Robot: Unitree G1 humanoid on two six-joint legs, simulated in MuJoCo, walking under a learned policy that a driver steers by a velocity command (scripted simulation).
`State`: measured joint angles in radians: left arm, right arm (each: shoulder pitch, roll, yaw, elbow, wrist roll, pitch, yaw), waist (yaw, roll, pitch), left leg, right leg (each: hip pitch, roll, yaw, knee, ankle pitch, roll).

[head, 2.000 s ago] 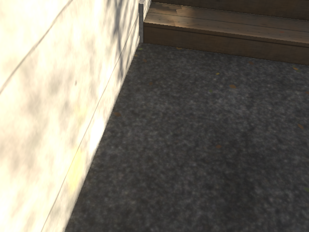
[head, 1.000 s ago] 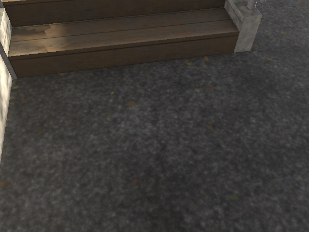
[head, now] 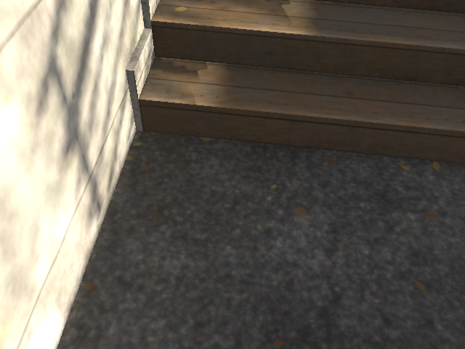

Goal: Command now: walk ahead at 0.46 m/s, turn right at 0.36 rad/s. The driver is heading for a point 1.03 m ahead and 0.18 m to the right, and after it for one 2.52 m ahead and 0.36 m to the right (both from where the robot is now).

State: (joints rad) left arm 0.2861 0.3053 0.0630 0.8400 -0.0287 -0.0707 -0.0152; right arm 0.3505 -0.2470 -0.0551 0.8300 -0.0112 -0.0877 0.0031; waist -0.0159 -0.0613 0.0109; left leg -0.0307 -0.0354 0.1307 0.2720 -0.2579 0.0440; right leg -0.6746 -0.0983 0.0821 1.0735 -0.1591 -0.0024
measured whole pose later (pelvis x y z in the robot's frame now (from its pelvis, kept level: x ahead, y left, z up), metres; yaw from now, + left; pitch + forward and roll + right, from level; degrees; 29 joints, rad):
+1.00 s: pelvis +0.58 -0.08 +0.00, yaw -21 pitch +1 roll +1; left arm 0.21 0.29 0.04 0.73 0.05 -0.04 -0.01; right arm 0.35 -0.27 -0.03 0.84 -0.01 -0.09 0.02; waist -0.04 -0.04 0.03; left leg -0.18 -0.06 0.02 0.33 -0.16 0.06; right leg -0.56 -0.06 0.03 1.07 -0.27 -0.03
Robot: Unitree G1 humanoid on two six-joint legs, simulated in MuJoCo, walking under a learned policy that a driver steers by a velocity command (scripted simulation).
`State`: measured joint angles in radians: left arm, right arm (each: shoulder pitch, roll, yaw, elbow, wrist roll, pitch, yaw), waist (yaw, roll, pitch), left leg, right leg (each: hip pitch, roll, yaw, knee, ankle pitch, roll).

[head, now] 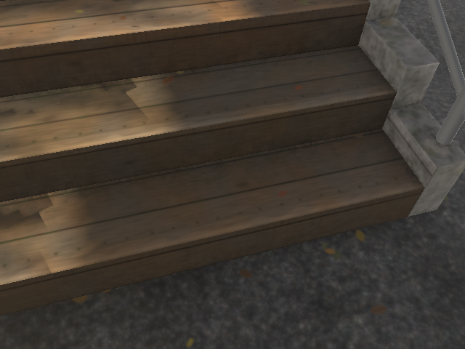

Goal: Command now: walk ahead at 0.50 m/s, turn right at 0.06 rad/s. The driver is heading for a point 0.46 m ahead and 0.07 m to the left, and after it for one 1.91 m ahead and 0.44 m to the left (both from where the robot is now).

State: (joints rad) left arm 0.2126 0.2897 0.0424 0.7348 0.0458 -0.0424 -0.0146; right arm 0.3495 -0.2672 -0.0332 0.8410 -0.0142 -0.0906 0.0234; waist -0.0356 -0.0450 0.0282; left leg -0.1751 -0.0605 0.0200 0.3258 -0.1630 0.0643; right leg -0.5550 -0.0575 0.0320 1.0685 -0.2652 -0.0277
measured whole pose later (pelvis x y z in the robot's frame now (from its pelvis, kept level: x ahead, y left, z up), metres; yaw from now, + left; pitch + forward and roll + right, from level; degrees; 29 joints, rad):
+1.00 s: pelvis +0.49 +0.05 -0.01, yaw +25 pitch +2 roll +0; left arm 0.17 0.22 0.02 0.80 0.06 -0.07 -0.02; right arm 0.29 -0.27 -0.07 0.92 -0.01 -0.04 -0.01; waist -0.01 -0.03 0.04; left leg -0.22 -0.14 0.00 0.40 -0.20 0.15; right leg -0.68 -0.09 0.01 1.41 -0.28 0.03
